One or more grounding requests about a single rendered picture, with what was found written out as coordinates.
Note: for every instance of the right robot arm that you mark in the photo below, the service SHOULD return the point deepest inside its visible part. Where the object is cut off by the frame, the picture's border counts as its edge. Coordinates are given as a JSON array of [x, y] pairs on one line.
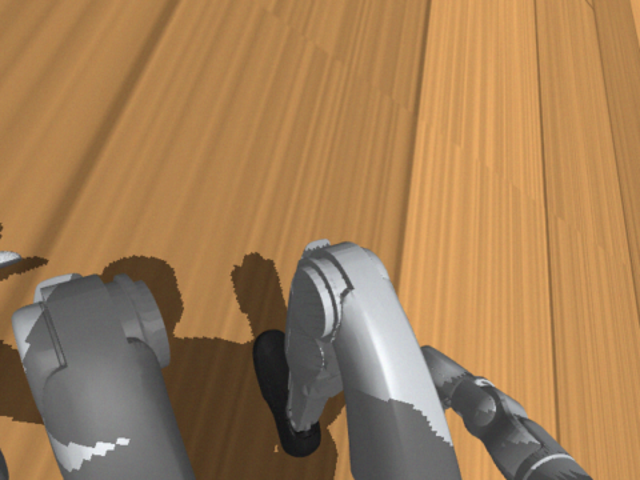
[[520, 448]]

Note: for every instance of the right robot foot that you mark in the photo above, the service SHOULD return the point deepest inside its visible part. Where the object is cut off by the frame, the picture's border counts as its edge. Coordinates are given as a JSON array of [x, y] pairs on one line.
[[272, 373]]

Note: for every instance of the left robot hand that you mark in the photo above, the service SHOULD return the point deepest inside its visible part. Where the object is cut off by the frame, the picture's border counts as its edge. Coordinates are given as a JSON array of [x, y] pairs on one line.
[[8, 258]]

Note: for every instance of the right robot hand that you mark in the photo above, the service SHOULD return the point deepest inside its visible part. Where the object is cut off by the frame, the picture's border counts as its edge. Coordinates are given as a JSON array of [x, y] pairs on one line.
[[446, 374]]

